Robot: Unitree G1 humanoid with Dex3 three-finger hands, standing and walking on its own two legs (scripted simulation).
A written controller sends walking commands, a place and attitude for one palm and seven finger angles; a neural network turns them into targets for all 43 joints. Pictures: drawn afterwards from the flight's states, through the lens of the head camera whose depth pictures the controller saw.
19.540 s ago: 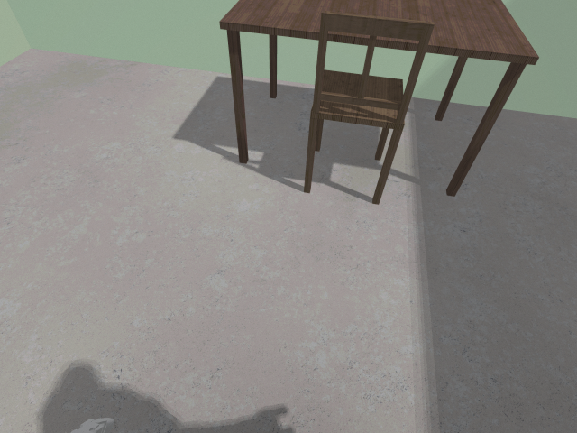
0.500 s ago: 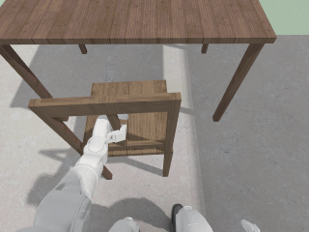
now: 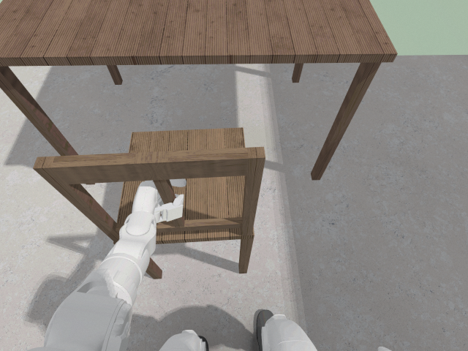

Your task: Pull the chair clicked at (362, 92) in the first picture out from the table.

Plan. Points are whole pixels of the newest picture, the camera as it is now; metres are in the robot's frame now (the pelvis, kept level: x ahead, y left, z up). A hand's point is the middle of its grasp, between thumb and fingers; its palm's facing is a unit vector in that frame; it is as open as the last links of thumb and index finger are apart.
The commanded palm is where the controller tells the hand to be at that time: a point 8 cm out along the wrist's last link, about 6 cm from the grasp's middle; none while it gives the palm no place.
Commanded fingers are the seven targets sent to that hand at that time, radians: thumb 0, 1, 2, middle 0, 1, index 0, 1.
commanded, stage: step backward, pulling the chair out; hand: left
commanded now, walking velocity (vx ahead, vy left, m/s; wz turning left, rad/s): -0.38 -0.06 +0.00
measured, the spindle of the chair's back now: (171, 203) +0.40 +0.14 -0.09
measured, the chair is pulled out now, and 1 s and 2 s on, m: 0.30 0.37 0.46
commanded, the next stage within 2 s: none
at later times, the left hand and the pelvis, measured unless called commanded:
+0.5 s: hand (174, 217) +0.35 +0.12 -0.05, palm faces -0.02 -0.99 -0.17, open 5.6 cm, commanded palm +0.36 +0.17 -0.05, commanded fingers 0.00 0.90 0.90 -0.50 -1.45 -0.50 -1.45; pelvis -0.02 -0.01 +0.00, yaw +0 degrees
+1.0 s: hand (170, 241) +0.30 +0.12 -0.05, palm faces +0.02 -0.98 -0.18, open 5.6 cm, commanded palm +0.31 +0.17 -0.05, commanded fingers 0.00 0.90 0.90 -0.50 -1.45 -0.50 -1.45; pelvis -0.07 -0.02 +0.00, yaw +0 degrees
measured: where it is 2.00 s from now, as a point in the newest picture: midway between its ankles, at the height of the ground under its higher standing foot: outside the picture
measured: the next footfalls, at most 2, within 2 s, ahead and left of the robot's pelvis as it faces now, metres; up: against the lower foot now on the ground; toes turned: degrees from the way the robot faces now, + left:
right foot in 0.46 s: +0.10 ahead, -0.13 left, +0.00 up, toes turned -1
right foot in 1.26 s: -0.02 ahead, -0.14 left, +0.00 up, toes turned -1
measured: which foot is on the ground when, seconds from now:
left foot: down 0.00-1.00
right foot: down 0.00-0.38, up 0.40-0.44, down 0.46-1.00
